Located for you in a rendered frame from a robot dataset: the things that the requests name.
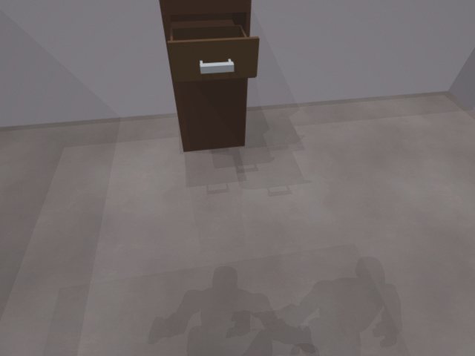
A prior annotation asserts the handle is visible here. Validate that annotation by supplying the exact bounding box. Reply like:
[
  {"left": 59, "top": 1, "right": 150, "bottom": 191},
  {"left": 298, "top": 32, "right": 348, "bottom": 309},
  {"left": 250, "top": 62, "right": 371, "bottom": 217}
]
[{"left": 200, "top": 59, "right": 234, "bottom": 73}]

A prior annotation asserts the drawer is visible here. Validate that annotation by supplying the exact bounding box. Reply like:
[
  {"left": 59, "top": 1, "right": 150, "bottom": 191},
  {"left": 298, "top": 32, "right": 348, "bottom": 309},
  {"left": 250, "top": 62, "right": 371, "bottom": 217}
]
[{"left": 168, "top": 25, "right": 259, "bottom": 83}]

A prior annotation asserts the cabinet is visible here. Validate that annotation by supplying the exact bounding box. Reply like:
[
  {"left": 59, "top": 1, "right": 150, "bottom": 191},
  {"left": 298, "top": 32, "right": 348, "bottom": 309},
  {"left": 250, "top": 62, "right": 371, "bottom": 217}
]
[{"left": 159, "top": 0, "right": 252, "bottom": 152}]

